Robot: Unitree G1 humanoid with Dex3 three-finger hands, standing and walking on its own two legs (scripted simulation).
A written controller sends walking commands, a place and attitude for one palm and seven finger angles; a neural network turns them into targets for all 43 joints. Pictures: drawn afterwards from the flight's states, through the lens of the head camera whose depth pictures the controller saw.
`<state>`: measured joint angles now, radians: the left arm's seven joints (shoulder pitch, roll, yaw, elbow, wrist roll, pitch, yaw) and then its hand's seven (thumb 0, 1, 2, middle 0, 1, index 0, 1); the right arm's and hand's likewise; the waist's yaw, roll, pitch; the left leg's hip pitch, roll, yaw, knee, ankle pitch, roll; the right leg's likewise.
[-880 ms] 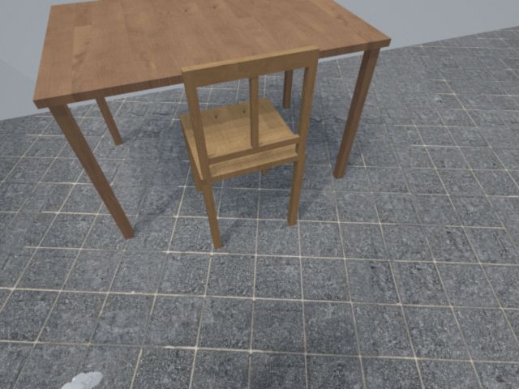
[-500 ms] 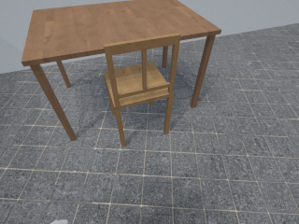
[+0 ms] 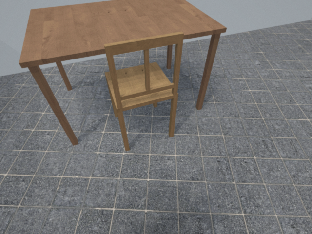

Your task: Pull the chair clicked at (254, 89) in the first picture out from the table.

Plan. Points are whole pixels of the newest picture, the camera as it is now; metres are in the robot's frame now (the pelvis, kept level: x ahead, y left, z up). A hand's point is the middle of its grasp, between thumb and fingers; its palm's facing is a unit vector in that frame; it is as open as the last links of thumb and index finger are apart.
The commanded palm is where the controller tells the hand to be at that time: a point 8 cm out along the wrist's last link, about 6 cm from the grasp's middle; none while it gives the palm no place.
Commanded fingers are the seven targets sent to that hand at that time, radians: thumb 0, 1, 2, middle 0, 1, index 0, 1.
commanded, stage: stand and wait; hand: left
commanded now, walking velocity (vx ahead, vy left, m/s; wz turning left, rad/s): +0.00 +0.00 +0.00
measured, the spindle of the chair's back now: (147, 70) +0.91 +0.10 -0.10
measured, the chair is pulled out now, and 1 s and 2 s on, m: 0.00 0.00 0.00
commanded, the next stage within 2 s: look at it before walking up in 0.10 s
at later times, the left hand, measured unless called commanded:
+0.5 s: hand out of the picture +0.08 +0.25 -0.15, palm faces -0.03 -0.94 -0.34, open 7.4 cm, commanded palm none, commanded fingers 0.00 0.90 0.90 -0.20 -0.30 -0.20 -0.30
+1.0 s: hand out of the picture +0.07 +0.24 -0.17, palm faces -0.08 -0.94 -0.32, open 7.4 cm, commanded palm none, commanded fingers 0.00 0.90 0.90 -0.20 -0.30 -0.20 -0.30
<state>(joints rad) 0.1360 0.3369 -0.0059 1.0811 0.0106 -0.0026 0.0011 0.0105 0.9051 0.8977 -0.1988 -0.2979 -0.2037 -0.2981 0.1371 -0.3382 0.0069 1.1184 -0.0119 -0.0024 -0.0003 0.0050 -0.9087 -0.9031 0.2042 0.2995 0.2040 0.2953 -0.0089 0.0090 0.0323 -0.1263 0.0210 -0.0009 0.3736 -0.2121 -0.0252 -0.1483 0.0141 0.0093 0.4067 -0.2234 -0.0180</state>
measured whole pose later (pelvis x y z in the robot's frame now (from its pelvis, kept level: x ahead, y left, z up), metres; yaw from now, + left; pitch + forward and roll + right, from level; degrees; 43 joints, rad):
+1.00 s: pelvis +0.00 +0.01 -0.01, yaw -5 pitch -1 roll +1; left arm 0.19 0.31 0.02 1.02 0.02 0.05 0.01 0.01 0.91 0.90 -0.20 -0.30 -0.20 -0.30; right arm 0.11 -0.28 -0.02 1.03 -0.01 0.01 -0.02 0.00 -0.91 -0.90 0.20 0.30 0.20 0.30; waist 0.01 -0.01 0.05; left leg -0.18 0.03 0.08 0.47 -0.28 -0.02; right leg -0.24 0.03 0.09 0.52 -0.26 0.00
